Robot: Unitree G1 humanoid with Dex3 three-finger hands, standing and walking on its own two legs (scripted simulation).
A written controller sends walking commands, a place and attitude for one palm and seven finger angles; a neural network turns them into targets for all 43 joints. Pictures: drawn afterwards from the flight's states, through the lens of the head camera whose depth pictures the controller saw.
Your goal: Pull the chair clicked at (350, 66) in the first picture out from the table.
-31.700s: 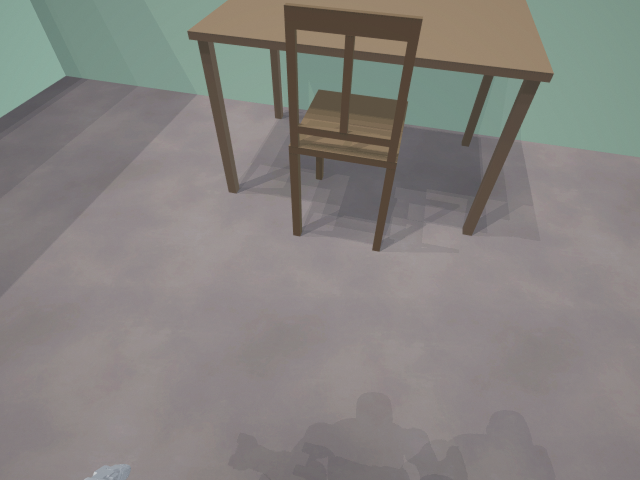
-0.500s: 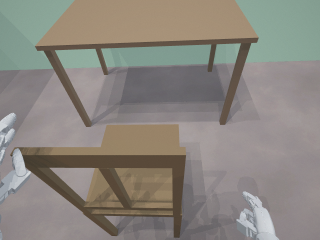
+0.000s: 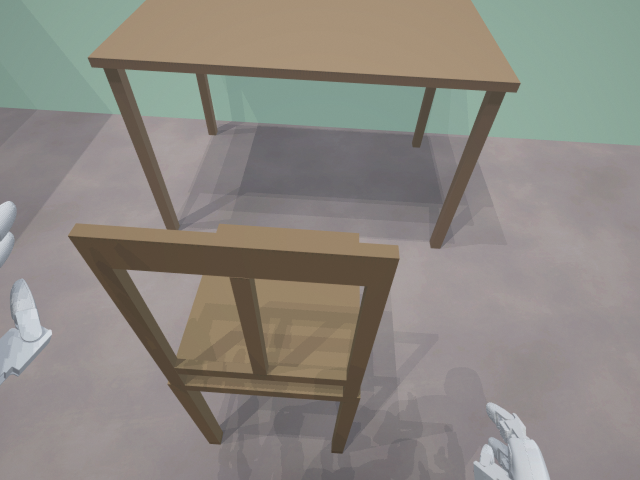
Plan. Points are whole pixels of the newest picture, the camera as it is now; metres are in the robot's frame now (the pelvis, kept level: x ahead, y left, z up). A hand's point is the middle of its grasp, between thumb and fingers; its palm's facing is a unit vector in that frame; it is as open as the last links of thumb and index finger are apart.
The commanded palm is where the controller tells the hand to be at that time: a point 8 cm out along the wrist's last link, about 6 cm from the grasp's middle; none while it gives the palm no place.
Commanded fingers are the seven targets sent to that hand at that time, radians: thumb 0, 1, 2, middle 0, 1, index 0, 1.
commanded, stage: step back with the hand held close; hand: left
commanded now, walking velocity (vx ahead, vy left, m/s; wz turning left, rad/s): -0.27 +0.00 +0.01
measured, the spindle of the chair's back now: (252, 329) +0.34 +0.13 -0.07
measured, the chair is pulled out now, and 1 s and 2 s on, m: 0.60 0.60 0.60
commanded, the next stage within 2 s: stop stepping back and stand still in 0.78 s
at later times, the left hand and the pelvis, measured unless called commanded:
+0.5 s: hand out of the picture +0.16 +0.28 +0.18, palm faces +0.46 -0.74 -0.50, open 7.4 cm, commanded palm +0.09 +0.31 +0.18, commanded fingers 0.00 0.90 0.90 -0.20 -0.30 -0.20 -0.30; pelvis -0.04 +0.00 +0.00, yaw +2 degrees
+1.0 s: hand out of the picture +0.08 +0.23 +0.18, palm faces +0.26 -0.81 -0.52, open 7.4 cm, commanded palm +0.02 +0.29 +0.18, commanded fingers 0.00 0.90 0.90 -0.20 -0.30 -0.20 -0.30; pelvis -0.13 -0.01 +0.01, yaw -3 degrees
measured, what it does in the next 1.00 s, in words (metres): walks backwards: right foot, then left foot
